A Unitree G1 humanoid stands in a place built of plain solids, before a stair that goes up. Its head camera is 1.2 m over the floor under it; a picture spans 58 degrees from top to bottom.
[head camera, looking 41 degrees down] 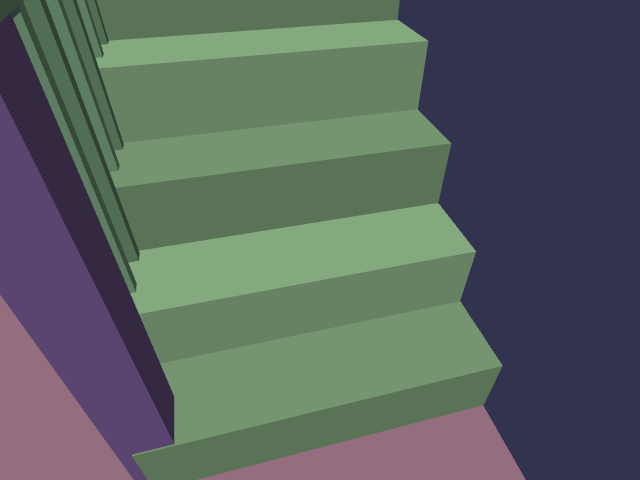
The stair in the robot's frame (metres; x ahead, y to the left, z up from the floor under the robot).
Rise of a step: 0.20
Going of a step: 0.23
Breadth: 0.93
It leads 14 degrees to the left of straight ahead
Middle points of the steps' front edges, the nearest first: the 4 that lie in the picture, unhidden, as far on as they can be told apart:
0.52 -0.03 0.21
0.75 0.03 0.41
0.97 0.08 0.61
1.19 0.14 0.82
